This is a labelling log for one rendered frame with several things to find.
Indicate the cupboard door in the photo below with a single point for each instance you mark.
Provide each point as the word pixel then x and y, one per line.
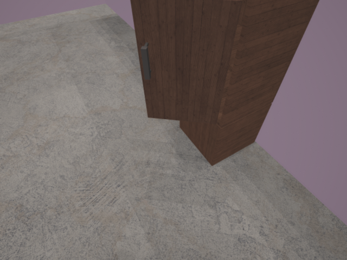
pixel 190 45

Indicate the handle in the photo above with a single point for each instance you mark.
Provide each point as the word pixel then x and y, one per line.
pixel 145 60

